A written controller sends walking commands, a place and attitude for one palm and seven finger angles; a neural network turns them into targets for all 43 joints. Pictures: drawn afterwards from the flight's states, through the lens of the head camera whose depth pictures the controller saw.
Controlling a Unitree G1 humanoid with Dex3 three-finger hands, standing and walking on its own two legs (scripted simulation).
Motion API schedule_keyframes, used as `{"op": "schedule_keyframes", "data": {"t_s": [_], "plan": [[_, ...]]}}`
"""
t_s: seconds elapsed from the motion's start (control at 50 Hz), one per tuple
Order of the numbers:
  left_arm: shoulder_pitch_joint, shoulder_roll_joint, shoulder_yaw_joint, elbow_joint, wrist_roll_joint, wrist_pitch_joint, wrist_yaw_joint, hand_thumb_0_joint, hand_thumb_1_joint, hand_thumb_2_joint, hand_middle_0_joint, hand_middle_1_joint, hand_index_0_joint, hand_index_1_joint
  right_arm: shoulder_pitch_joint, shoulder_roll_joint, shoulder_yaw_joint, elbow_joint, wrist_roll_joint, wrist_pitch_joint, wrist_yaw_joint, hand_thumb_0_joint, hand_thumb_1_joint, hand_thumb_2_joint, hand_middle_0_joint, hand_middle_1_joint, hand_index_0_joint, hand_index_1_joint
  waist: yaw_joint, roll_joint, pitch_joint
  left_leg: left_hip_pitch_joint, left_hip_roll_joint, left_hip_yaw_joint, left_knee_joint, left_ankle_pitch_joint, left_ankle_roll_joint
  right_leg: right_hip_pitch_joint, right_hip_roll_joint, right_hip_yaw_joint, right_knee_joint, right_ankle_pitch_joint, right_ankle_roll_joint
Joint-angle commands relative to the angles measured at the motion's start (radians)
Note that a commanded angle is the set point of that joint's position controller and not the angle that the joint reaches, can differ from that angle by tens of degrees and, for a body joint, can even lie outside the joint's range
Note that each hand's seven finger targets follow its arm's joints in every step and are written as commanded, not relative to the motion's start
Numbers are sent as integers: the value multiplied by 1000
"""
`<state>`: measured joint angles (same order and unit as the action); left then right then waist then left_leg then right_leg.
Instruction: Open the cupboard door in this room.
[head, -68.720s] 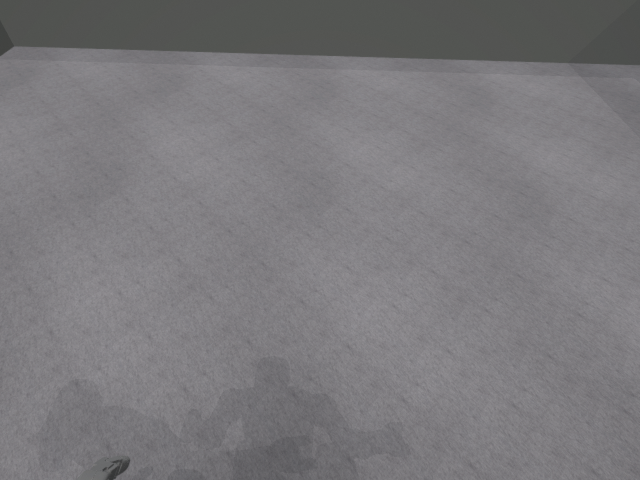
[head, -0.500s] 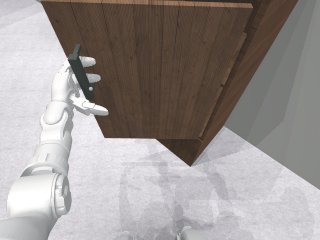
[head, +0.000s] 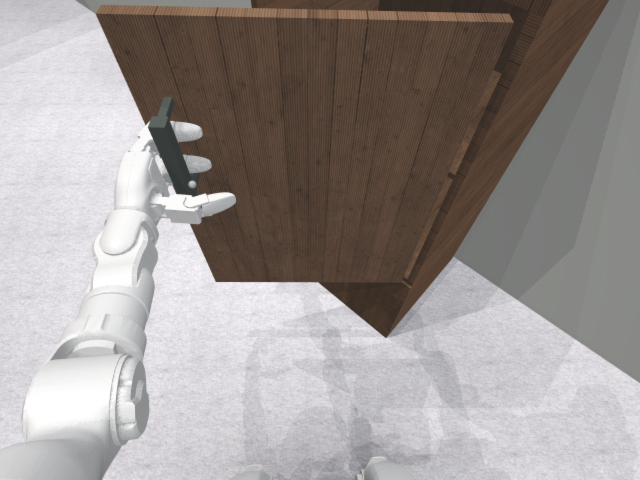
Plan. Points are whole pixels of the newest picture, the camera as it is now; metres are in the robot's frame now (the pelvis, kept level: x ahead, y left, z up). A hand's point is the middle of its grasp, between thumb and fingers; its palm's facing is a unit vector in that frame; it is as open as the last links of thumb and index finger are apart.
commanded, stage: close the thumb around the handle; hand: left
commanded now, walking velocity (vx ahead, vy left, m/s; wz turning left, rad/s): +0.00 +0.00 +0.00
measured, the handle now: (179, 156) +0.51 +0.17 +0.09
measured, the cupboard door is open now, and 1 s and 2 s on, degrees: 43 60 80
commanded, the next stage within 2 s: pull the door open along its arc in 0.38 s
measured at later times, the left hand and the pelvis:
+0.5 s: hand (191, 182) +0.46 +0.15 +0.09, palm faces -0.06 -1.00 -0.02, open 5.4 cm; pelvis -0.01 -0.01 +0.00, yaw +0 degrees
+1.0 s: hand (199, 262) +0.35 +0.13 +0.09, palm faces +0.02 -1.00 +0.10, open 5.8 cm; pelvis +0.01 +0.00 +0.01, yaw -2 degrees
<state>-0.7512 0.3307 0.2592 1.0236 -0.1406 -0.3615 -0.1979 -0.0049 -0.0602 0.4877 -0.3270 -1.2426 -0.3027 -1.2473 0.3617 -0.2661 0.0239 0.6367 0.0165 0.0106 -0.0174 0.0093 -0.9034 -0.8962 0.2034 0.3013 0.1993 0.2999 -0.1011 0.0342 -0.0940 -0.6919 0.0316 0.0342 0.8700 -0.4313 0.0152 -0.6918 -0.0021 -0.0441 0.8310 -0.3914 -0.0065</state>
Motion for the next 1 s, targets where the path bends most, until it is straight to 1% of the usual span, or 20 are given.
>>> {"op": "schedule_keyframes", "data": {"t_s": [0.0, 0.16, 0.18, 0.2, 0.22, 0.36, 0.46, 0.48, 0.58, 0.62, 0.68, 0.74, 0.78, 0.84, 0.86, 0.88, 0.9, 0.94, 0.96, 0.98], "plan": [[-532, 164, -9, -227, 1, -85, -17, 0, 452, 708, -368, -1302, -368, -1302, 101, -151, -58, -61, 3, -33, -9, 0, -900, -900, 200, 300, 200, 300, -40, 45, -391, 276, -23, -55, -80, 377, 2, 110, 39, 9, -66, 358, -19], [-566, 140, -29, -180, 1, -86, -19, 0, 900, 900, -400, -1350, -400, -1350, 112, -157, -59, -51, 0, -42, -10, 0, -900, -900, 200, 300, 200, 300, -55, 18, -398, 267, -26, -62, -75, 347, 8, 91, 41, 7, -67, 329, -19], [-569, 174, -3, -189, 2, -90, -18, 0, 900, 900, -400, -1350, -400, -1350, 117, -160, -61, -45, -2, -41, -10, 0, -900, -900, 200, 300, 200, 300, -46, 16, -425, 269, -25, -64, -72, 359, 5, 105, 39, 10, -62, 342, -18], [-556, 159, -14, -184, 3, -87, -22, 0, 900, 900, -400, -1350, -400, -1350, 111, -157, -61, -48, 0, -41, -9, 0, -900, -900, 200, 300, 200, 300, -45, 39, -430, 274, -27, -57, -71, 357, 5, 107, 38, 12, -65, 345, -18], [-547, 160, -12, -168, 1, -84, -23, 0, 900, 900, -400, -1350, -400, -1350, 113, -157, -59, -47, 0, -40, -9, 0, -900, -900, 200, 300, 200, 300, -45, 10, -416, 260, -26, -60, -74, 343, 6, 107, 39, 9, -67, 337, -18], [-533, 244, 51, -166, -7, -85, -43, 0, 900, 900, -400, -1350, -400, -1350, 113, -160, -54, -59, 1, -40, -14, 0, -900, -900, 200, 300, 200, 300, -30, -5, -408, 188, -36, -42, -75, 315, 17, 183, 39, 27, -71, 367, -18], [-541, 227, 39, -168, -13, -81, -55, 0, 900, 900, -400, -1350, -400, -1350, 107, -154, -50, -70, 4, -40, -15, 0, -900, -900, 200, 300, 200, 300, -37, 32, -376, 188, -36, -35, -77, 302, 17, 158, 39, 27, -76, 351, -18], [-487, 260, 70, -162, -9, -80, -56, 0, 900, 900, -400, -1350, -400, -1350, 109, -158, -54, -69, 3, -39, -15, 0, -900, -900, 200, 300, 200, 300, -15, 38, -398, 192, -34, -38, -78, 310, 12, 165, 38, 24, -70, 350, -20], [-343, 233, 68, -243, -32, -71, -66, 0, 900, 900, -400, -1350, -400, -1350, 94, -154, -57, -109, 8, -36, -7, 0, -900, -900, 200, 300, 200, 300, 18, 11, -446, 209, -32, -31, -87, 369, 11, 225, 40, 19, -62, 407, -20], [-268, 214, 64, -277, -42, -59, -66, 0, 900, 900, -400, -1350, -400, -1350, 83, -150, -58, -127, 12, -32, -5, 0, -900, -900, 200, 300, 200, 300, 27, -27, -435, 197, -31, -22, -95, 372, 14, 255, 41, 21, -71, 426, -19], [-136, 198, 63, -371, -57, -42, -68, 0, 900, 900, -400, -1350, -400, -1350, 55, -146, -59, -159, 19, -32, 1, 0, -900, -900, 200, 300, 200, 300, 53, -4, -415, 206, -32, -11, -109, 396, 15, 285, 38, 20, -76, 454, -22], [26, 151, 43, -502, -77, -23, -62, 0, 900, 900, -400, -1350, -400, -1350, 27, -135, -65, -188, 24, -37, 6, 0, -900, -900, 200, 300, 200, 300, 73, -42, -406, 209, -30, 4, -126, 413, 17, 336, 35, 23, -88, 493, -18], [152, 128, 31, -611, -87, -15, -58, 0, 900, 900, -400, -1350, -400, -1350, 3, -127, -63, -211, 28, -45, 11, 0, -900, -900, 200, 300, 200, 300, 94, -11, -397, 233, -29, 6, -132, 475, 18, 357, 29, 22, -85, 538, -19], [347, 90, 15, -745, -100, 8, -45, 0, 900, 900, -400, -1350, -400, -1350, -34, -118, -63, -237, 31, -54, 18, 0, -900, -900, 200, 300, 200, 300, 110, -49, -342, 233, -27, 9, -156, 468, 15, 377, 27, 16, -98, 540, -16], [403, 96, 19, -787, -103, 11, -40, 0, 900, 900, -400, -1350, -400, -1350, -49, -119, -63, -248, 30, -57, 17, 0, -900, -900, 200, 300, 200, 300, 118, -31, -328, 237, -30, 11, -160, 471, 15, 391, 24, 14, -98, 539, -17], [438, 51, 133, -879, -164, 29, 97, 0, 900, 900, -400, -1350, -400, -1350, -101, -76, -62, -252, 31, -63, 22, 0, -900, -900, 200, 300, 200, 300, 201, -52, -310, 214, -35, 17, -173, 443, 1, 389, 26, -5, -115, 488, -13], [513, -31, 45, -916, -138, 45, 160, 0, 900, 900, -400, -1350, -400, -1350, -116, -74, -56, -258, 26, -69, 29, 0, -900, -900, 200, 300, 200, 300, 171, -36, -271, 233, -35, 17, -191, 418, -6, 379, 28, -12, -123, 450, -13], [639, -57, 29, -1003, -112, 64, 234, 0, 900, 900, -400, -1350, -400, -1350, -131, -73, -57, -262, 20, -74, 38, 0, -900, -900, 200, 300, 200, 300, 169, -70, -228, 233, -32, 10, -200, 406, -11, 376, 26, -22, -126, 431, -13], [700, -36, 42, -1021, -87, 69, 278, 0, 900, 900, -400, -1350, -400, -1350, -139, -73, -58, -259, 12, -68, 37, 0, -900, -900, 200, 300, 200, 300, 175, -84, -211, 226, -34, 12, -197, 393, -7, 385, 22, -17, -132, 427, -13], [706, -63, 11, -1088, -61, 73, 317, 0, 900, 900, -400, -1350, -400, -1350, -151, -63, -54, -262, 8, -63, 39, 0, -900, -900, 200, 300, 200, 300, 168, -67, -219, 238, -34, 11, -200, 398, -6, 388, 18, -14, -128, 435, -13]]}}
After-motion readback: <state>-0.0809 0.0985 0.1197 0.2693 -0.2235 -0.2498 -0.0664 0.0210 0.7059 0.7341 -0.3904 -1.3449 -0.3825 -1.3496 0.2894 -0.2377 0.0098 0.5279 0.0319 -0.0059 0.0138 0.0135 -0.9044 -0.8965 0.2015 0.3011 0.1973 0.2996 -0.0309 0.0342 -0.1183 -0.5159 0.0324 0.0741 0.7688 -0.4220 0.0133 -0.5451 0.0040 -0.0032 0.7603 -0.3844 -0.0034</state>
